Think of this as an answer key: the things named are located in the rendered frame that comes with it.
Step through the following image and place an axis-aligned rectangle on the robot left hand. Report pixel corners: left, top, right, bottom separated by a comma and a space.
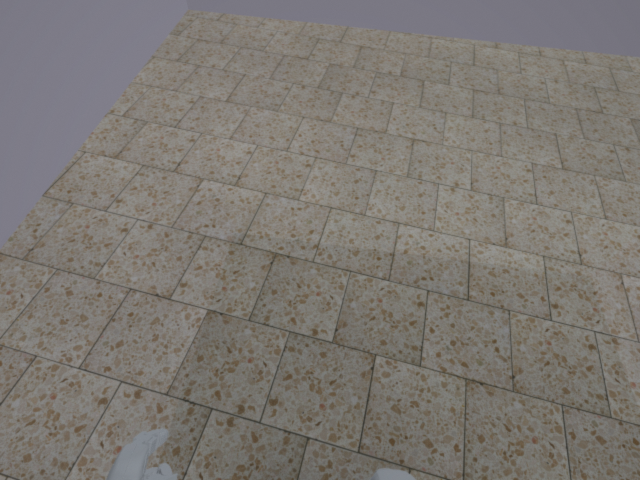
106, 428, 178, 480

